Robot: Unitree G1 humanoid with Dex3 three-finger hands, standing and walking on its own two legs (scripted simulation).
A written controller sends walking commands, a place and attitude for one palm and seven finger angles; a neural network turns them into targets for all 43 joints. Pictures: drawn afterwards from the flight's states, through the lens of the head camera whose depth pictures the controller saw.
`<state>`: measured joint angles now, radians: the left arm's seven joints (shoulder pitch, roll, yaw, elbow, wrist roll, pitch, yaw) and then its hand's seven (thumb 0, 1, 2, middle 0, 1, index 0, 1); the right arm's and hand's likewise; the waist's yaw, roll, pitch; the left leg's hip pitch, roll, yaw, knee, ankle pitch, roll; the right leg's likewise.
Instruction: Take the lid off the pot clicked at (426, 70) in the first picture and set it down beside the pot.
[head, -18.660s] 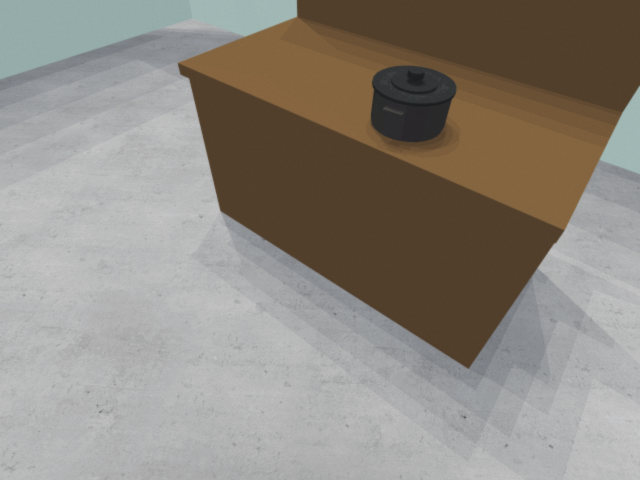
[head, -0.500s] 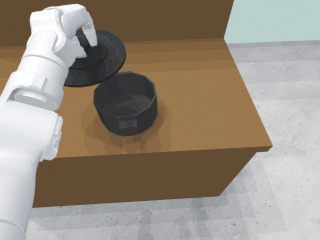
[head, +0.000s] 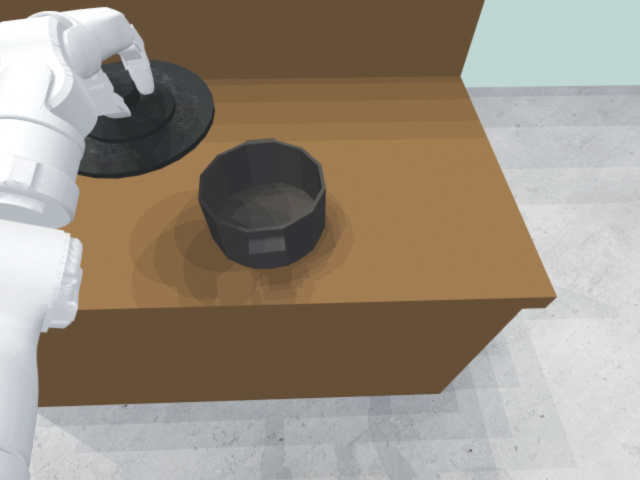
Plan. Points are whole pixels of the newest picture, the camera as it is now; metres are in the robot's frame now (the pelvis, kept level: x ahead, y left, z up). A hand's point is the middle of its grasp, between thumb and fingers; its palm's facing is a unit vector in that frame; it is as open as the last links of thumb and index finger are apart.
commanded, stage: move the lid sideways beside the pot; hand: left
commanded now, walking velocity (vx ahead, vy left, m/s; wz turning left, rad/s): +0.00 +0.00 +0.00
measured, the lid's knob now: (119, 93) +0.53 +0.22 +0.20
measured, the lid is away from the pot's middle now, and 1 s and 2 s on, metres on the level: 0.15 0.24 0.22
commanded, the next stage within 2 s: lower the lid onto the table in 0.86 s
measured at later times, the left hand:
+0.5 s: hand (60, 102) +0.48 +0.26 +0.22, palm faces -0.30 -0.09 -0.95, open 6.8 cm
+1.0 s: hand (25, 107) +0.48 +0.30 +0.22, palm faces -0.31 -0.09 -0.95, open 6.8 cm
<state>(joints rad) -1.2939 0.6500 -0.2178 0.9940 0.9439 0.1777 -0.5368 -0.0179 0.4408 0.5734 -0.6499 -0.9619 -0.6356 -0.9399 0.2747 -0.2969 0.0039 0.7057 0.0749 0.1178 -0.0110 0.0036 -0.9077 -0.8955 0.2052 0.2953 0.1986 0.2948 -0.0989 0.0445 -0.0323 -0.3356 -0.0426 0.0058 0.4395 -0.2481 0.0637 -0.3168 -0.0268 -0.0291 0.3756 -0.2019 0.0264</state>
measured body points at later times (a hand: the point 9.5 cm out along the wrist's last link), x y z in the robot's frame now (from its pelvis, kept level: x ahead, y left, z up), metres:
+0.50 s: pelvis -0.01 +0.00 +0.00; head +0.05 +0.00 +0.45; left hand +0.49 +0.26 +0.27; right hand +0.05 -0.28 -0.13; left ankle -0.03 +0.08 -0.74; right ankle -0.02 -0.14 -0.74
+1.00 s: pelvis +0.00 +0.01 +0.00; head +0.07 +0.01 +0.44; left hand +0.49 +0.30 +0.27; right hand +0.05 -0.27 -0.13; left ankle -0.03 +0.08 -0.74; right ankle -0.02 -0.14 -0.74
